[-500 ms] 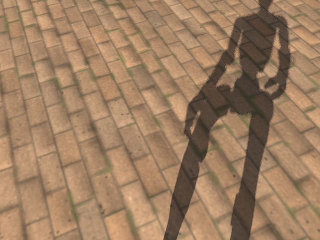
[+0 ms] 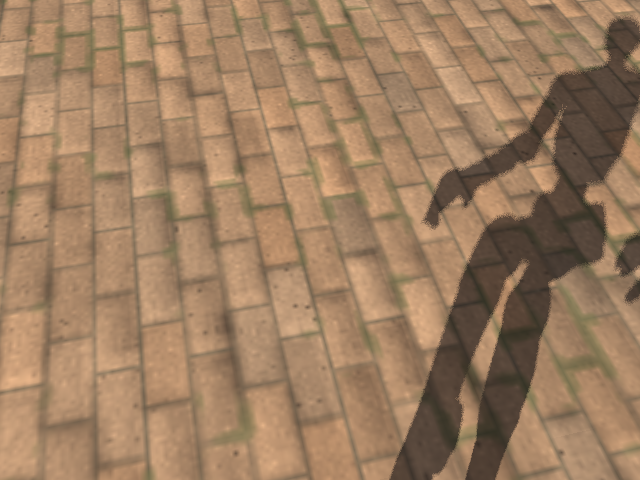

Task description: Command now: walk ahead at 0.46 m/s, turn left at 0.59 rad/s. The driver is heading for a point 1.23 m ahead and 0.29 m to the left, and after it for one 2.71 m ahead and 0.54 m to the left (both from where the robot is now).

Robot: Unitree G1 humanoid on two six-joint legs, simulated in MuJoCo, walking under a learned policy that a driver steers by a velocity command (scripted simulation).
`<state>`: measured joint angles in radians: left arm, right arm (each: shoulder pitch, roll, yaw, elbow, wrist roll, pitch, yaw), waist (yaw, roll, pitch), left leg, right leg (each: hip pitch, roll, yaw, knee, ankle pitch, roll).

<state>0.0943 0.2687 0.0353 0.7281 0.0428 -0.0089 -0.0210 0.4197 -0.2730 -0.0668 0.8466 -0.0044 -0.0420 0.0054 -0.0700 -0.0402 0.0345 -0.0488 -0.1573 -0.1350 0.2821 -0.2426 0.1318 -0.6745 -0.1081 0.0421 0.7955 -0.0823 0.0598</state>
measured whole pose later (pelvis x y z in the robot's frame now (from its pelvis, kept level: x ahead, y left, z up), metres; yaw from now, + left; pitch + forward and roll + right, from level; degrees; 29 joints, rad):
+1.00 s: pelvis +0.16 -0.01 +0.00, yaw +27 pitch -1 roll +0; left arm 0.26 0.26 0.04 0.80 0.01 0.07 0.01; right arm 0.17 -0.22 -0.01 0.75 -0.02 0.02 -0.01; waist 0.02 -0.02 0.03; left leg -0.23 -0.08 -0.02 0.45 -0.21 0.06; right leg -0.25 -0.01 -0.01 0.59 -0.34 0.00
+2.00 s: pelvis +0.50 -0.02 +0.00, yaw +11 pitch +0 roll -1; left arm 0.36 0.23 0.05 0.88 0.02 -0.08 -0.01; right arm 0.26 -0.26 -0.05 0.89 -0.02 -0.02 0.04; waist 0.01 0.04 0.04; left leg -0.65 0.08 -0.04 1.04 -0.13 0.05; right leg -0.03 0.06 -0.16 0.25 -0.22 -0.08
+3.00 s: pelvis +1.05 +0.16 +0.00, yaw +35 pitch +0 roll +0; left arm 0.34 0.24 0.04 0.89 0.01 -0.08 -0.01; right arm 0.24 -0.27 -0.04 0.86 -0.04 -0.04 0.03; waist 0.01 0.04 0.04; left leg -0.51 0.02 -0.05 1.06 -0.27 0.05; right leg -0.15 0.06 -0.06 0.33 -0.18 -0.08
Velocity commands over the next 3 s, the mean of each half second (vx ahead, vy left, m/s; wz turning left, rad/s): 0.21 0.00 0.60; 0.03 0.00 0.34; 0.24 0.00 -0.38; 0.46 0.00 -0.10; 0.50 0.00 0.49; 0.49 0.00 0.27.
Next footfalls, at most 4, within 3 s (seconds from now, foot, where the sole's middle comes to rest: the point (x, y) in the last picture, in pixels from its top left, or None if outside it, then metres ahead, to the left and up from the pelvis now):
0.16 right None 0.27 -0.12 -0.78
0.62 left None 0.16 0.09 -0.78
1.02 right None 0.24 -0.10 -0.78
1.70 right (346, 460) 0.50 -0.09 -0.78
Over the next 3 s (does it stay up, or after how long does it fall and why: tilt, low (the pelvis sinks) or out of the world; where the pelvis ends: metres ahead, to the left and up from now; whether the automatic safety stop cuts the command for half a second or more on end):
stays up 1.05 0.16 0.00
